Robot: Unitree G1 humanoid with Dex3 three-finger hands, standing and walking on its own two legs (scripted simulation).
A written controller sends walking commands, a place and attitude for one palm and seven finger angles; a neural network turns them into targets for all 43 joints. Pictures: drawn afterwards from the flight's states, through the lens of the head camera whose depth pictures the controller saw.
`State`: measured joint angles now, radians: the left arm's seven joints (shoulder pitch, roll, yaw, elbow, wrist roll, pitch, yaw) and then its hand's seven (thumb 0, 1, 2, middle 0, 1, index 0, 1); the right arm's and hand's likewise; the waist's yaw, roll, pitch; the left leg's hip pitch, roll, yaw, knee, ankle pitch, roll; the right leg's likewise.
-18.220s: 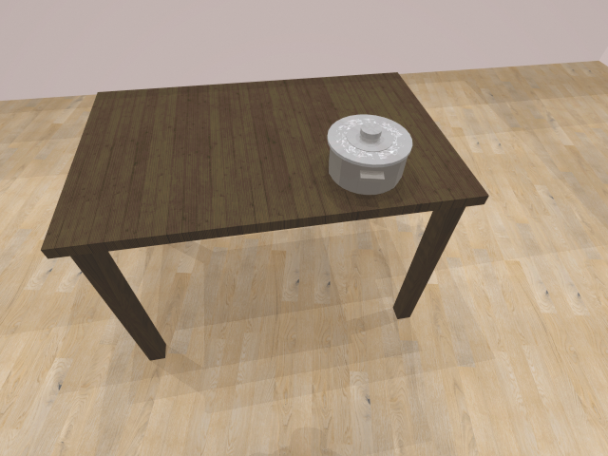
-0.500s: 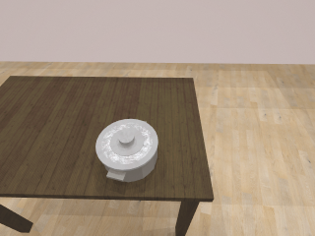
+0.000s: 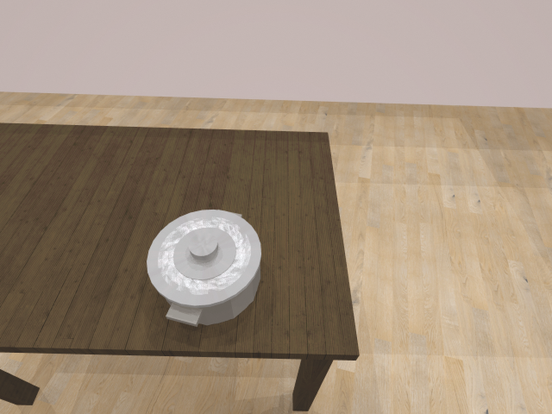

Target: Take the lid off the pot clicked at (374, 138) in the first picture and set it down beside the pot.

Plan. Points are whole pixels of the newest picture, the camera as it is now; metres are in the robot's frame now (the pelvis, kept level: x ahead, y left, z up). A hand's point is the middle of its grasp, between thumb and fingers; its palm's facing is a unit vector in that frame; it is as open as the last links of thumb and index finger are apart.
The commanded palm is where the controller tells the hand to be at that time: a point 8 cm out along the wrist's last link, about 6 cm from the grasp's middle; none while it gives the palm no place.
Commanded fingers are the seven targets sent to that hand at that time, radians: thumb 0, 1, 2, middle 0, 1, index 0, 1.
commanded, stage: look again from close up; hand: left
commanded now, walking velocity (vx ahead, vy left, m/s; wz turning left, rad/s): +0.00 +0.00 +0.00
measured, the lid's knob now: (203, 246) +0.38 +0.15 +0.00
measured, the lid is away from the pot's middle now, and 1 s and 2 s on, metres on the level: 0.00 0.00 0.00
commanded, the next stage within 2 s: lift the closed hand beside the body in 0.72 s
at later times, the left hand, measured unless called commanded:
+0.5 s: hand out of the picture -0.01 +0.16 -0.18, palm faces +0.01 -0.98 -0.18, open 7.4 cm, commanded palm none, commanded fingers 0.00 0.90 0.90 -0.20 -0.30 -0.20 -0.30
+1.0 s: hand out of the picture +0.08 +0.20 -0.11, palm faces +0.09 -0.94 -0.32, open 6.7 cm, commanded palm +0.07 +0.23 -0.07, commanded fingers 0.00 0.90 0.90 -0.64 -0.78 -0.64 -0.78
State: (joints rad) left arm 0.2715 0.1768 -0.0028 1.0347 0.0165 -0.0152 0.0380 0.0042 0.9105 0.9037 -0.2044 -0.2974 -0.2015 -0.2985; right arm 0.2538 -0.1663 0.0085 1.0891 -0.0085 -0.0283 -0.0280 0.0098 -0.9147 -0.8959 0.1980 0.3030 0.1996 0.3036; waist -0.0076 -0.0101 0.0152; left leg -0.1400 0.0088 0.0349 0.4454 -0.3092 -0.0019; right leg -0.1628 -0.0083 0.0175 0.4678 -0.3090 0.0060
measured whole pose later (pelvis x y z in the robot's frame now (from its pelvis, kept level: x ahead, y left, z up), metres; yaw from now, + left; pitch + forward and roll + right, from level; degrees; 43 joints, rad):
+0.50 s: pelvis -0.01 -0.01 +0.00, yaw +0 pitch +0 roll +0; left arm 0.31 0.16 -0.01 1.08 0.02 -0.02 0.04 0.01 0.91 0.90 -0.20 -0.30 -0.20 -0.30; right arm 0.28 -0.13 0.01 1.14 0.00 -0.03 -0.03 0.01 -0.91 -0.90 0.20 0.30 0.20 0.30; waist 0.00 -0.02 0.02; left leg -0.14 0.02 0.03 0.44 -0.29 -0.01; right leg -0.16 0.01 0.02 0.45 -0.28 0.00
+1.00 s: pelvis -0.03 +0.01 +0.00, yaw +2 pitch -1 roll +0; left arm 0.39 0.19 -0.04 0.50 0.01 0.01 0.13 0.04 0.96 0.90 -0.31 -0.41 -0.31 -0.42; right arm 0.31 -0.23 0.00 0.91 0.04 -0.22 -0.03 0.03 -0.93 -0.90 0.20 0.30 0.20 0.30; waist -0.02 0.03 0.00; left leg -0.22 -0.02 0.00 0.52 -0.29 0.02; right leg -0.21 -0.04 -0.02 0.52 -0.30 0.02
